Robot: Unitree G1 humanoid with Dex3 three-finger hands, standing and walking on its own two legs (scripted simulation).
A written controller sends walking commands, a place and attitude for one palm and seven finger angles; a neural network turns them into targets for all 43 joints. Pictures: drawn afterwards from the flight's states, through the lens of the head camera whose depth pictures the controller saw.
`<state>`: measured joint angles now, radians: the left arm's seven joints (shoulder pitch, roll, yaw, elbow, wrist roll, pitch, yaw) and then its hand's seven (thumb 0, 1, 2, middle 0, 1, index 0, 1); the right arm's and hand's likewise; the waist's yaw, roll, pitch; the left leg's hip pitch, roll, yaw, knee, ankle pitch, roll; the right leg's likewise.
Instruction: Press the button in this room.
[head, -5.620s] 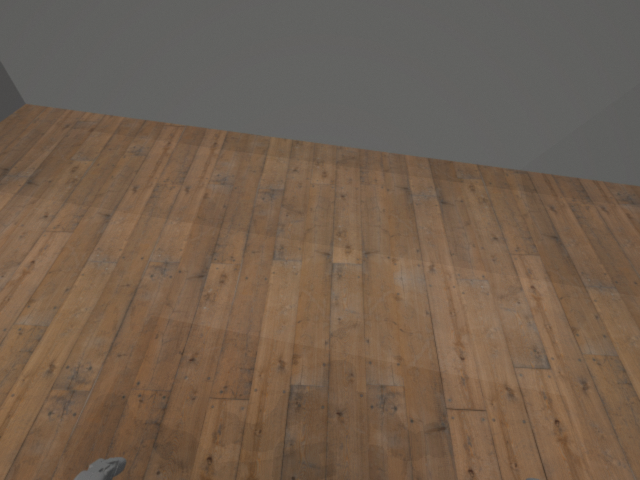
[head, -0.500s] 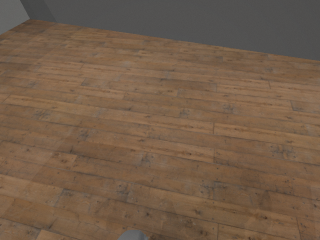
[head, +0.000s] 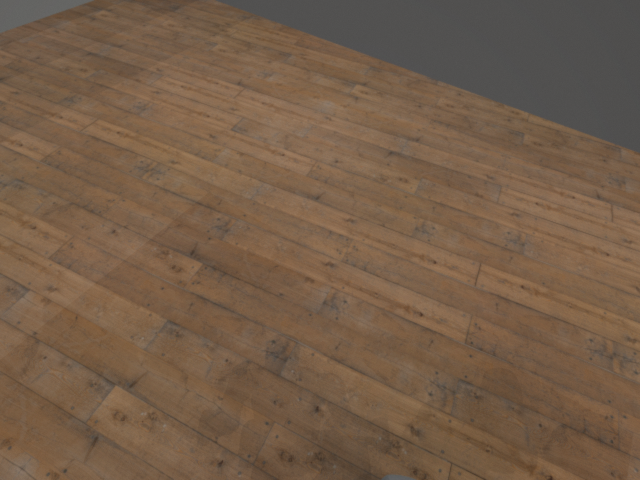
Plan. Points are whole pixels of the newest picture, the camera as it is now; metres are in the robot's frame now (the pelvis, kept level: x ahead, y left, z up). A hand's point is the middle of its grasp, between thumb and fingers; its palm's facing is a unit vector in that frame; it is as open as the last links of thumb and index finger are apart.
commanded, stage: turn or walk to find it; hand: left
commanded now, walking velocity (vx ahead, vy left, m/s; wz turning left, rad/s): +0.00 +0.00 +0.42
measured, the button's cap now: out of the picture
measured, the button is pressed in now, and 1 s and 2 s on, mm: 0 0 0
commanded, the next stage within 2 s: none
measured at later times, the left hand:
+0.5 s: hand out of the picture -0.01 +0.17 -0.17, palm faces +0.27 -0.93 -0.25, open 7.4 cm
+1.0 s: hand out of the picture -0.03 +0.20 -0.16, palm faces +0.45 -0.85 -0.29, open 7.4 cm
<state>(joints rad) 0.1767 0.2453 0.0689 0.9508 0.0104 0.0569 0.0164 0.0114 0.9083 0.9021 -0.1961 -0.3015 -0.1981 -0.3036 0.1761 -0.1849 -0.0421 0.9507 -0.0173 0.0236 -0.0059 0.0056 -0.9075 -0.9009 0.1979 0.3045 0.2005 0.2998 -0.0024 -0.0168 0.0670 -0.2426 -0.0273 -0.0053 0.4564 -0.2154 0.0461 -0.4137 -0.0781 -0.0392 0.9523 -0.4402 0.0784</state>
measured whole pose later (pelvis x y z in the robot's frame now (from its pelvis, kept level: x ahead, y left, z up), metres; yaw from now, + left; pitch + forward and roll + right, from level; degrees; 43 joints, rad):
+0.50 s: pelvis -0.02 -0.03 -0.01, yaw +14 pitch -1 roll +1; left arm 0.23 0.18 0.04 0.94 0.03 0.01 0.02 0.01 0.90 0.90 -0.20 -0.30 -0.20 -0.30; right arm 0.20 -0.24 -0.08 0.99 -0.01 0.08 0.01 0.01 -0.91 -0.90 0.19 0.30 0.19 0.30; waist 0.00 0.00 0.09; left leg -0.38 0.04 0.03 0.86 -0.45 -0.06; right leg -0.20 -0.13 -0.20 0.54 -0.32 0.01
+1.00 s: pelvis -0.04 -0.03 -0.01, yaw +25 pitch -1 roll +1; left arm 0.17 0.20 0.05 0.91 0.01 0.02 0.02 0.01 0.91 0.90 -0.20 -0.30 -0.20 -0.30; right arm 0.19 -0.21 -0.06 0.95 -0.01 0.05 0.01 0.01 -0.91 -0.90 0.20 0.30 0.20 0.30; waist -0.02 0.04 0.05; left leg -0.32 -0.03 -0.06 0.57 -0.24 -0.01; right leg -0.26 -0.04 -0.07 0.58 -0.31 0.04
